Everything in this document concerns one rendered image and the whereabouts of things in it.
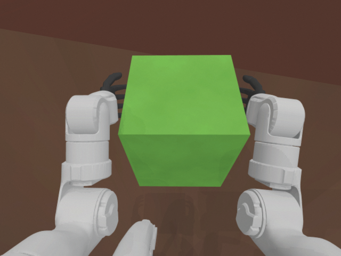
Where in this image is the left robot hand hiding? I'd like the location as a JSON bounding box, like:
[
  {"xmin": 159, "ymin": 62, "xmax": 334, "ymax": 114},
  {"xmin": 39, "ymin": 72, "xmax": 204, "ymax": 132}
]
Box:
[{"xmin": 100, "ymin": 73, "xmax": 127, "ymax": 118}]

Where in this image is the robot left upper arm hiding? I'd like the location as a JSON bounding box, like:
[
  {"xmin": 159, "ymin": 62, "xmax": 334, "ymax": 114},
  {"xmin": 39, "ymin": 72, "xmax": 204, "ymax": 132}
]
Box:
[{"xmin": 1, "ymin": 187, "xmax": 118, "ymax": 256}]

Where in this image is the robot right upper arm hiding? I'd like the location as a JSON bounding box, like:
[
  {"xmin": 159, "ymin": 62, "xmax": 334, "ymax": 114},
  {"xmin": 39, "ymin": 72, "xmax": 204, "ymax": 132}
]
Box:
[{"xmin": 236, "ymin": 188, "xmax": 341, "ymax": 256}]

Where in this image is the carton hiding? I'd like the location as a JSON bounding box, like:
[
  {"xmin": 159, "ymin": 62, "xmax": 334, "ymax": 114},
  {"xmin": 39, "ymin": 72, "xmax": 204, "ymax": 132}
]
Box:
[{"xmin": 118, "ymin": 55, "xmax": 250, "ymax": 187}]

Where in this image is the right robot hand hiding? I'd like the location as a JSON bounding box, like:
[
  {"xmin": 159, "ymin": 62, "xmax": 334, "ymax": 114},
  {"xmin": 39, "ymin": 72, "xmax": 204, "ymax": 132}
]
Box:
[{"xmin": 239, "ymin": 75, "xmax": 265, "ymax": 114}]

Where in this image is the left robot forearm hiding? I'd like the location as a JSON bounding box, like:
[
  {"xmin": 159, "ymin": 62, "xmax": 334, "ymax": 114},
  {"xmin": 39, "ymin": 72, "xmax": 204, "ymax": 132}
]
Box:
[{"xmin": 55, "ymin": 91, "xmax": 118, "ymax": 226}]

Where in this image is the right robot forearm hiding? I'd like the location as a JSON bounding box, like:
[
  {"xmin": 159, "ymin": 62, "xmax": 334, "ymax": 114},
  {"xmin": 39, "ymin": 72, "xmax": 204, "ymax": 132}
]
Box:
[{"xmin": 246, "ymin": 93, "xmax": 305, "ymax": 229}]

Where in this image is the left robot thigh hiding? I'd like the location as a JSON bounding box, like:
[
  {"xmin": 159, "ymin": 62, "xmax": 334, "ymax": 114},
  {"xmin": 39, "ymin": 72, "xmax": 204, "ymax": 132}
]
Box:
[{"xmin": 113, "ymin": 221, "xmax": 157, "ymax": 256}]

